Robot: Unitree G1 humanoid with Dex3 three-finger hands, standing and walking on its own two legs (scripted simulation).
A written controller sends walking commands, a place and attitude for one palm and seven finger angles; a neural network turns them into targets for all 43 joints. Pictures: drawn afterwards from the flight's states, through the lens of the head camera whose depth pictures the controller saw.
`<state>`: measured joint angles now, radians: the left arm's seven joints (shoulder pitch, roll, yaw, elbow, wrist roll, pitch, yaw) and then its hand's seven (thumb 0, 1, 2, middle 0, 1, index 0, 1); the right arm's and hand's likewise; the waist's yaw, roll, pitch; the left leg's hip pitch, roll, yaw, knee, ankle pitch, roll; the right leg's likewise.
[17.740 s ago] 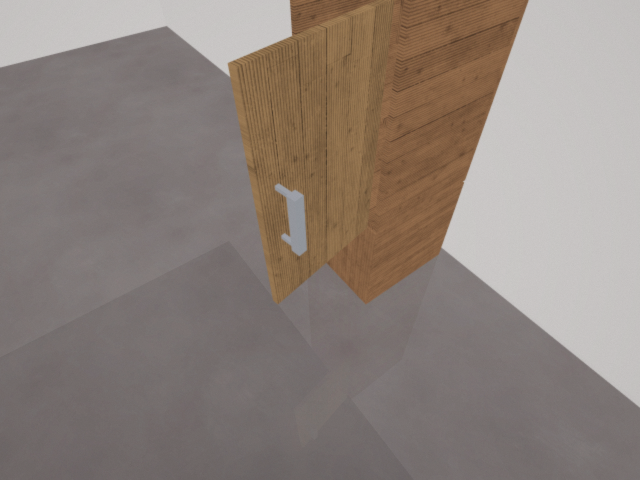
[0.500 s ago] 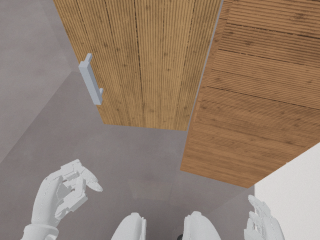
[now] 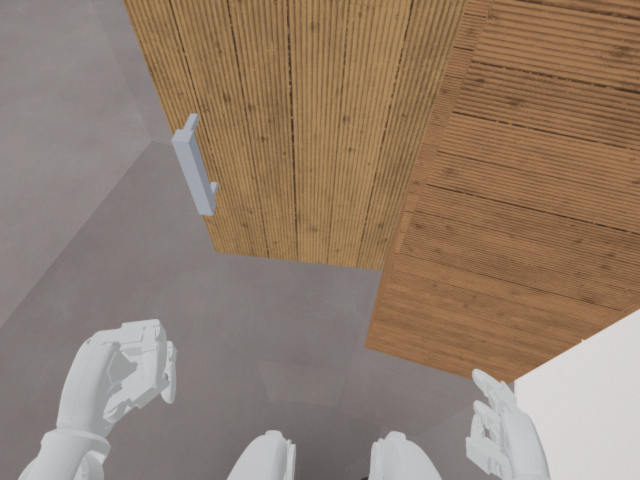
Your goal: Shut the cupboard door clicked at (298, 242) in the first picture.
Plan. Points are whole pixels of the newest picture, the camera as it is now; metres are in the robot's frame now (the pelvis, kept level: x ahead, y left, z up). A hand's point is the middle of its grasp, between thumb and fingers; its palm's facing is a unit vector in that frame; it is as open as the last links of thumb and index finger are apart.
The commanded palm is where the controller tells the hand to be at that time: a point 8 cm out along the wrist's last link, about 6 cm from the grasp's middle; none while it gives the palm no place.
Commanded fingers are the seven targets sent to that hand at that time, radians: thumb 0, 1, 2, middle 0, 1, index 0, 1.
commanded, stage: raise the hand and make a fist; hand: left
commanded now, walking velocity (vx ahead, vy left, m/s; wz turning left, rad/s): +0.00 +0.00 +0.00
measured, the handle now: (200, 167) +0.52 +0.22 +0.05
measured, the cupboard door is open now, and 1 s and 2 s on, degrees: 100 100 100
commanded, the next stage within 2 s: bring the fist close to the handle in 0.42 s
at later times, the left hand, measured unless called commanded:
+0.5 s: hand (170, 380) +0.22 +0.18 +0.05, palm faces -0.04 -1.00 -0.04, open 3.2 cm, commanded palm +0.20 +0.23 +0.05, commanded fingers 0.00 0.90 0.90 -1.30 -1.50 -1.30 -1.50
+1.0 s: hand (197, 297) +0.31 +0.17 +0.05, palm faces -0.05 -1.00 -0.04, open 3.2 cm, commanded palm +0.30 +0.23 +0.05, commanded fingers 0.00 0.90 0.90 -1.30 -1.50 -1.30 -1.50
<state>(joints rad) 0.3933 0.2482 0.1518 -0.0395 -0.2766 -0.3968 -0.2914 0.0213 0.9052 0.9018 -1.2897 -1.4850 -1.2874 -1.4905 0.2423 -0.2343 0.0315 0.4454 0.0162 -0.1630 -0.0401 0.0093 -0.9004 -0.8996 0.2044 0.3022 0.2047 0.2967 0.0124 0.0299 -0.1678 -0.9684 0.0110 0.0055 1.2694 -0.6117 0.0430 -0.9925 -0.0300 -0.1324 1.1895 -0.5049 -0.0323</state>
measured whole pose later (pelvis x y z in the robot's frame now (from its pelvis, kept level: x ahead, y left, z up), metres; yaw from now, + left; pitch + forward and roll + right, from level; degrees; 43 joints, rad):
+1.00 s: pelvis -0.01 -0.01 +0.01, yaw +0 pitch +18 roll -2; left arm -0.03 0.27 0.19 0.30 -0.25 -0.37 -0.27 0.02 0.90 0.90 -1.30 -1.50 -1.30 -1.50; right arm 0.27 -0.27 0.03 0.53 0.03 -0.14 -0.05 0.01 -0.90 -0.90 0.20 0.30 0.20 0.30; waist -0.02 0.03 -0.16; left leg -0.97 0.01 0.02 1.22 -0.57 0.03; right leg -1.00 -0.03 -0.12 1.16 -0.48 -0.05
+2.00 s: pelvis +0.00 +0.00 +0.01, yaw -1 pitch +22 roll -2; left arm -0.55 0.36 0.33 0.90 -0.18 -0.50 -0.29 0.02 0.90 0.90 -1.30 -1.50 -1.30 -1.50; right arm 0.31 -0.27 0.01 0.61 0.01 -0.02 -0.03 0.01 -0.90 -0.90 0.20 0.30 0.20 0.30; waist -0.09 0.02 -0.14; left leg -1.00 0.02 0.04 1.18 -0.55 0.04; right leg -1.05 -0.01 -0.10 1.11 -0.44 -0.03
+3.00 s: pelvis -0.02 +0.00 -0.01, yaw -3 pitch +28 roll -4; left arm -1.06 0.61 0.35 1.22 -0.08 -0.36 -0.46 0.02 0.91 0.90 -1.30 -1.50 -1.30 -1.50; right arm 0.37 -0.29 0.06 0.62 0.00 -0.01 -0.02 0.00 -0.90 -0.90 0.20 0.30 0.20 0.30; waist -0.24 0.04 -0.12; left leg -1.22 0.04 0.02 1.30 -0.57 0.05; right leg -1.24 0.00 -0.11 1.19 -0.43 -0.03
